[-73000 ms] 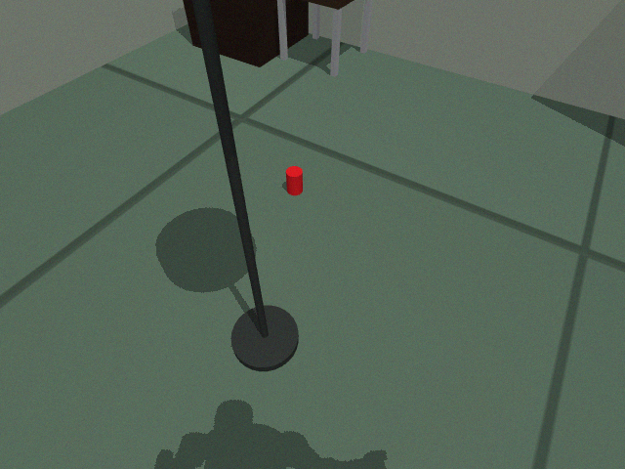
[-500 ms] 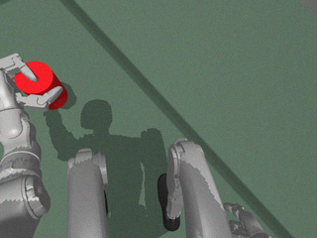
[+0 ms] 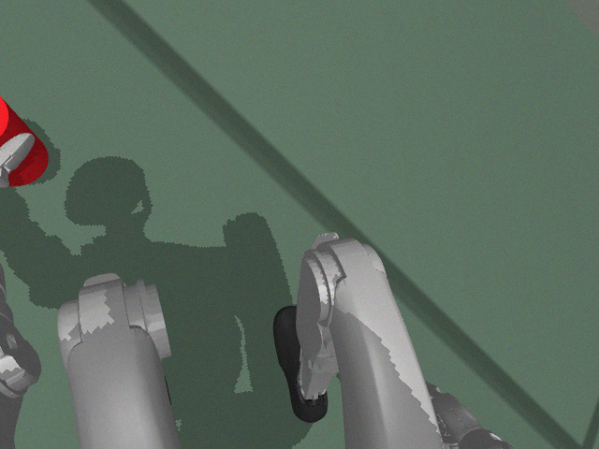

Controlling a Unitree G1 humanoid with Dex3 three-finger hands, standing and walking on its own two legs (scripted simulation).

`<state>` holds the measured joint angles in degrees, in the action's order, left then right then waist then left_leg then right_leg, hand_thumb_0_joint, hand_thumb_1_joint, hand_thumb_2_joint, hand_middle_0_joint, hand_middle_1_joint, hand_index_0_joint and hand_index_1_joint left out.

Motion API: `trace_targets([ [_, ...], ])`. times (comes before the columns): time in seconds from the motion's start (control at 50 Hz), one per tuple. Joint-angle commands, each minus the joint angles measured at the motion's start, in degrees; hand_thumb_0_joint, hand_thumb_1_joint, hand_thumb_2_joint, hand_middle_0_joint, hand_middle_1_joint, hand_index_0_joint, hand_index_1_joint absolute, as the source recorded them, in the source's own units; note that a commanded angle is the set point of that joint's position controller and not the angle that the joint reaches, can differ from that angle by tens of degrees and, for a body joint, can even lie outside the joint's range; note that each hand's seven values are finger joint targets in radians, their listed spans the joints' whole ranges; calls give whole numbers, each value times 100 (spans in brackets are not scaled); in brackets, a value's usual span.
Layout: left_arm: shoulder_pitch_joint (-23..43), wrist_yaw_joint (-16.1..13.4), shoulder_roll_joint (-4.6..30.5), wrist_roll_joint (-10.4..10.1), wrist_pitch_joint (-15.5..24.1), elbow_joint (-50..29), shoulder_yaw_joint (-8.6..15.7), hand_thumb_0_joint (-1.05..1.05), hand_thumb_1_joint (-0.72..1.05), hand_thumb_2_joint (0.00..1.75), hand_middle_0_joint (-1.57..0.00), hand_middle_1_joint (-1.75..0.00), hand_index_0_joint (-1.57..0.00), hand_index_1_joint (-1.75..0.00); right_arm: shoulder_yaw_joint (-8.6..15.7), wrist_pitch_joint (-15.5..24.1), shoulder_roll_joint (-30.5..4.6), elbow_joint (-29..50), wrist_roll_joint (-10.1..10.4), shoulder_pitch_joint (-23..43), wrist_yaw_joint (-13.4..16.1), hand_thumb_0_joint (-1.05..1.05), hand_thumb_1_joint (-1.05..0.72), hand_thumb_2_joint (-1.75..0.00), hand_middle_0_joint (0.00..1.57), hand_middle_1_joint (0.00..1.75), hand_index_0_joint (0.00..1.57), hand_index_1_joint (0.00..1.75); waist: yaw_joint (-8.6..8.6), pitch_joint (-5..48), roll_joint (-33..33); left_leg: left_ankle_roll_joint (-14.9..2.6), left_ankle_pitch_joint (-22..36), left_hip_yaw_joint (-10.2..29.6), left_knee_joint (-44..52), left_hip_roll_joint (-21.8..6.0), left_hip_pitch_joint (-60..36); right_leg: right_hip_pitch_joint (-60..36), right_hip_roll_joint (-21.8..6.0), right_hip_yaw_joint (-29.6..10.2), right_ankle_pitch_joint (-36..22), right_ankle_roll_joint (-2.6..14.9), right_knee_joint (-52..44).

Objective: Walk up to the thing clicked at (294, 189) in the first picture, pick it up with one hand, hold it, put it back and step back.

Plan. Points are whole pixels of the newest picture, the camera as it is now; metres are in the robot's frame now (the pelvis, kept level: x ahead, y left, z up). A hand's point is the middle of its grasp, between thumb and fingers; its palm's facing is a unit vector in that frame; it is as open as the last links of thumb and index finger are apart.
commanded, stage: crouch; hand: left
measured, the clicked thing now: out of the picture +0.49 +0.28 -0.12
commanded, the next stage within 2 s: lower in 0.24 s
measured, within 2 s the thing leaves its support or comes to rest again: rests again in 1.94 s
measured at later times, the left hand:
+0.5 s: hand out of the picture +0.50 +0.28 -0.14, palm faces +0.35 -0.94 -0.02, open 6.6 cm
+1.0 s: hand (16, 153) +0.51 +0.28 -0.20, palm faces +0.35 -0.93 -0.02, open 6.7 cm
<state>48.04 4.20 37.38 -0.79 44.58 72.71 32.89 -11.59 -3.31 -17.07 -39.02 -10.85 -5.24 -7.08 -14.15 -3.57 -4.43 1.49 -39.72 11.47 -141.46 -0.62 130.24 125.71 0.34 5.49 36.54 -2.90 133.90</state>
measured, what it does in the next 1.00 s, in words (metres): stands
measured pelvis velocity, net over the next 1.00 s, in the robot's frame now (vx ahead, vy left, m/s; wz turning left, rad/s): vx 0.00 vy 0.02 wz -0.11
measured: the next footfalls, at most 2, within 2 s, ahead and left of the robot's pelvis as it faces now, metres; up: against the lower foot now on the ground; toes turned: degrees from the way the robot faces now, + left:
none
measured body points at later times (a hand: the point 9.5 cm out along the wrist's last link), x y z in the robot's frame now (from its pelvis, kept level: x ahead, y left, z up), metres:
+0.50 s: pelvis +0.00 +0.01 -0.02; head +0.25 +0.12 +0.33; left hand +0.48 +0.33 -0.14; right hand +0.08 -0.27 -0.09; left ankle +0.08 +0.13 -0.29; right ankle +0.12 -0.13 -0.29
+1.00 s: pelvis +0.00 +0.02 -0.03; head +0.27 +0.16 +0.29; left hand +0.48 +0.33 -0.19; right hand +0.10 -0.25 -0.07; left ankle +0.08 +0.13 -0.29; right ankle +0.12 -0.13 -0.29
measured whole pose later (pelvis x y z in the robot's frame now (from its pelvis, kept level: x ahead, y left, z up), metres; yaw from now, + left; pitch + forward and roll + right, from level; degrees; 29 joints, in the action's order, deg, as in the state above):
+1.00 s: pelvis +0.00 +0.02 -0.03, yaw -6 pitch +18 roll -18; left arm 49.9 -1.1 55.4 -1.3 56.8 88.7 31.0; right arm -29.4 -5.9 -20.8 -31.1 -19.0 6.7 -7.1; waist -18.8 -16.5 -14.5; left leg 1.2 -42.7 20.7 -150.8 -0.3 128.6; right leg 120.8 3.1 12.2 36.0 -4.9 135.9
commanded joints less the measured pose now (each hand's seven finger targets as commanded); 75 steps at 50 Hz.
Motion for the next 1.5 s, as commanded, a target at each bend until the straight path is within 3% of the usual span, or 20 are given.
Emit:
trace_targets([
  [0.0,1918,-21,1481,-40,499,-1184,50,0,25,122,-123,-139,-128,-136,362,-41,-1712,113,-116,-839,65,0,-91,-90,20,30,20,30,-181,3798,2158,-106,973,-438,1539,-139,-2555,-2121,209,519,-1079,402,-1021],
  [0.04,1922,-51,1479,-31,530,-1103,38,0,28,122,-126,-140,-131,-137,317,-78,-1764,138,-160,-862,47,0,-91,-90,20,30,20,30,-273,3784,2207,-95,939,-396,1502,-142,-2560,-2171,211,574,-1090,394,-990],
  [0.06,1790,-74,1573,-3,529,-1027,76,0,28,123,-125,-139,-129,-137,307,-92,-1780,167,-162,-745,50,0,-91,-90,20,30,20,30,-170,3659,2219,-86,808,-400,1522,-145,-2489,-2038,219,583,-950,413,-958],
  [0.1,1831,-77,1466,-33,534,-956,6,0,27,124,-126,-141,-130,-139,244,-114,-1827,196,-207,-740,43,0,-91,-90,20,30,20,30,-320,3601,2170,-97,817,-367,1428,-161,-2522,-2066,231,627,-1006,387,-980],
  [0.16,1774,-99,1683,-13,540,-912,33,0,27,123,-125,-140,-129,-138,160,-154,-1857,239,-242,-639,38,0,-91,-90,20,30,20,30,-288,3500,2157,-113,800,-365,1348,-162,-2305,-2193,248,638,-1008,377,-945],
  [0.28,1681,-167,1868,-34,605,-836,135,0,29,126,-128,-143,-132,-141,24,-196,-2008,345,-299,-487,30,0,-91,-90,20,30,20,30,-420,3332,2234,-84,900,-229,1301,-198,-2432,-2155,263,754,-1118,387,-827],
  [0.42,1552,-269,1812,-18,702,-196,-12,0,29,123,-127,-140,-129,-139,-230,-232,-2085,466,-390,-297,22,0,-93,-91,20,30,20,30,-693,2840,2082,-100,821,-98,1191,-224,-2263,-2100,290,873,-1106,365,-806],
  [0.44,1746,-292,1886,-46,758,-203,-43,0,31,124,-128,-141,-131,-140,-278,-226,-2112,507,-399,-250,25,0,-92,-91,20,30,20,30,-748,2785,1968,-133,626,-77,1154,-220,-2107,-2090,306,887,-974,351,-841],
  [0.52,1612,-337,2299,-78,988,-62,155,0,27,122,-128,-140,-131,-139,-466,-248,-2165,571,-490,-149,38,0,-92,-91,20,30,20,30,-715,2856,1972,-128,813,-39,1021,-246,-2196,-2373,343,923,-1111,314,-800],
  [0.62,1679,-401,2305,-24,1210,229,-53,0,28,124,-128,-141,-130,-140,-674,-251,-2267,642,-623,110,39,0,-92,-91,20,30,20,30,-894,2586,2349,-50,841,119,1078,-305,-2541,-2178,361,1063,-1164,333,-698],
  [0.68,1801,-422,2514,-18,1334,273,-103,0,26,124,-129,-141,-131,-140,-795,-265,-2303,669,-672,247,53,0,-93,-91,20,30,20,30,-960,2370,2372,-61,681,136,1044,-320,-2403,-2203,383,1099,-1069,319,-730],
  [0.76,1637,-463,2657,-106,1494,426,18,0,27,124,-129,-141,-132,-140,-918,-281,-2410,697,-745,359,67,0,-92,-91,20,30,20,30,-994,2395,2416,-22,909,268,994,-360,-2657,-2280,390,1191,-1271,286,-667],
  [0.88,1575,-496,2718,-80,1620,677,-178,0,26,124,-128,-140,-130,-139,-1134,-323,-2430,732,-844,525,96,0,-92,-91,20,30,20,30,-1139,2278,2403,-10,1241,375,907,-401,-2716,-2464,444,1283,-1568,254,-647],
  [0.96,1512,-581,2800,-103,1707,762,-153,0,26,124,-127,-139,-129,-138,-1227,-363,-2490,768,-905,642,116,0,-92,-91,20,30,20,30,-1174,2206,2491,24,1409,483,922,-444,-2897,-2490,462,1360,-1666,242,-629],
  [1.14,1484,-691,3003,-95,1906,917,-233,0,21,124,-128,-141,-131,-140,-1408,-425,-2545,879,-992,1031,145,0,-92,-91,20,30,20,30,-1253,1851,2473,2,941,560,916,-451,-2643,-2412,520,1461,-1388,228,-709],
  [1.3,1337,-737,2900,-126,1970,1069,-294,0,16,121,-125,-137,-127,-137,-1452,-420,-2543,848,-1046,1138,178,0,-92,-90,20,30,20,30,-1336,1860,2397,-14,961,611,917,-450,-2707,-2461,563,1486,-1445,230,-782],
  [1.48,1356,-823,2997,-96,2076,1106,-293,0,13,116,-125,-134,-127,-134,-1476,-431,-2549,862,-1074,1289,187,0,-92,-90,20,30,20,30,-1298,1704,2498,5,898,653,995,-472,-2739,-2355,580,1495,-1365,257,-795],
])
